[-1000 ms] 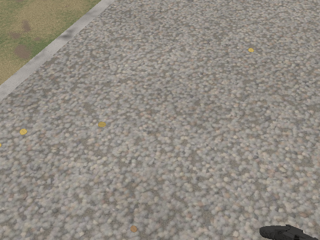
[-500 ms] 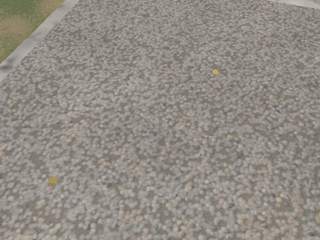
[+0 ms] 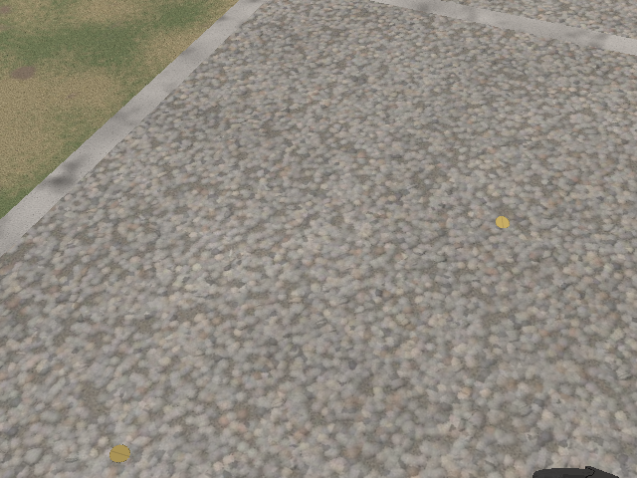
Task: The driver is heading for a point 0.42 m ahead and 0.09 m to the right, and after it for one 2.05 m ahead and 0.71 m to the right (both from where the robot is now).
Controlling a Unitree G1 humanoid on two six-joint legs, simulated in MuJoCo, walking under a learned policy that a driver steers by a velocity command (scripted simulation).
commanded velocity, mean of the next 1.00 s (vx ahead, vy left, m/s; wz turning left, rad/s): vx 0.98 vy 0.00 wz -0.70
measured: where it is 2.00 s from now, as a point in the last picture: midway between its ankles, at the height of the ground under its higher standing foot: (576, 123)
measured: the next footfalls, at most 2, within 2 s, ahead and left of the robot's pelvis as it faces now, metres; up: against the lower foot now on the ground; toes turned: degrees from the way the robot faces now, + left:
left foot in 0.12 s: +0.29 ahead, +0.11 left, +0.00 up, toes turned +3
right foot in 0.60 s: +0.68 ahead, -0.09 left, +0.00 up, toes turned -27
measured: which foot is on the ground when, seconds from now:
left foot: up 0.00-0.10, down 0.12-0.58, up 0.60-1.00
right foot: down 0.00-0.12, up 0.14-0.58, down 0.60-1.00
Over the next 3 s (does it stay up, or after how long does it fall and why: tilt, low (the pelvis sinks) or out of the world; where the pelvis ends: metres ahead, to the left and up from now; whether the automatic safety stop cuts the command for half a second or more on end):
stays up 2.56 -0.83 0.01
